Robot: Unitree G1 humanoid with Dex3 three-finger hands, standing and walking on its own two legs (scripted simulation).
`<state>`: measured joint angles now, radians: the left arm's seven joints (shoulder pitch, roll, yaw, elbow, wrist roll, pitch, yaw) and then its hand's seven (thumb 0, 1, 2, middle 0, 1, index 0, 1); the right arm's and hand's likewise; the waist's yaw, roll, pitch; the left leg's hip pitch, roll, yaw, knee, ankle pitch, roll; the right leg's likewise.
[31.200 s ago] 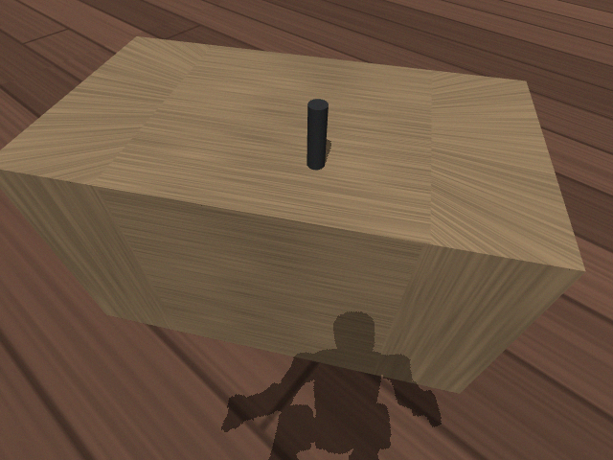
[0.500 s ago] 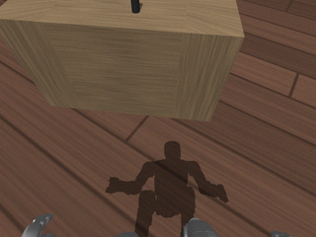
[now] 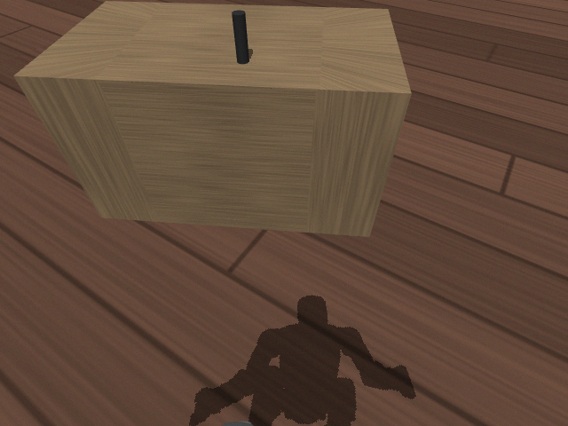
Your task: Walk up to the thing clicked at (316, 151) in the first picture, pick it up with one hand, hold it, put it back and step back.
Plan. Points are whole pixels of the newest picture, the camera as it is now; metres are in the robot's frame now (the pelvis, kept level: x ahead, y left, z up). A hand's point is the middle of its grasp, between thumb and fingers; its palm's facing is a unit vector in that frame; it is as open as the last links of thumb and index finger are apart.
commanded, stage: step back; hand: left
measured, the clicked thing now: (240, 38) +1.19 +0.19 +0.00
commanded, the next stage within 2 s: stand in 0.68 s
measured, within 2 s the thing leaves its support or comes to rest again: neither
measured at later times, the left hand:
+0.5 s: hand out of the picture +0.13 +0.27 -0.16, palm faces +0.00 -0.93 -0.37, open 7.4 cm
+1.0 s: hand (134, 425) +0.16 +0.25 -0.15, palm faces -0.02 -0.94 -0.33, open 7.4 cm
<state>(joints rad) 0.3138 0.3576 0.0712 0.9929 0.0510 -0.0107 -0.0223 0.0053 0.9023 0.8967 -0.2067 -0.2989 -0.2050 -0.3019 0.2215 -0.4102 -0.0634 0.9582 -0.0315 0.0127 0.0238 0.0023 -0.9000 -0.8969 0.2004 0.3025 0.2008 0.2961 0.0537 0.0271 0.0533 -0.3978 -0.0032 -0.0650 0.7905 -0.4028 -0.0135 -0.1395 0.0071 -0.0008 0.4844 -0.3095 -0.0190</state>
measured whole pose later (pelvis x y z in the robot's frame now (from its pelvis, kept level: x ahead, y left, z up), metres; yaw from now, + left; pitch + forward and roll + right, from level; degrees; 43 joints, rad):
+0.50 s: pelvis +0.05 +0.01 -0.01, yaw +0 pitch -2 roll -1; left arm 0.15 0.37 0.04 1.00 0.02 -0.01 0.00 0.00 0.91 0.90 -0.20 -0.30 -0.20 -0.30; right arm 0.17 -0.36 -0.03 1.00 -0.01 0.01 0.00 0.00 -0.90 -0.90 0.20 0.30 0.20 0.30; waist 0.00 0.01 0.07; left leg -0.27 0.02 -0.01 0.65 -0.35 -0.01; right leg -0.27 -0.02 -0.01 0.60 -0.29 0.01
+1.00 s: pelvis +0.06 +0.00 +0.01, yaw +0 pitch -2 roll +0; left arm 0.06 0.35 0.00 1.14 0.01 -0.02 -0.01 0.00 0.91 0.90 -0.20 -0.30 -0.20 -0.30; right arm 0.05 -0.34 0.00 1.12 -0.01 -0.01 0.01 0.00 -0.90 -0.90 0.20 0.30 0.20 0.30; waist 0.00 -0.01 0.06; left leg -0.11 0.01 -0.01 0.34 -0.20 -0.01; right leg -0.12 -0.03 -0.01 0.33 -0.17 0.02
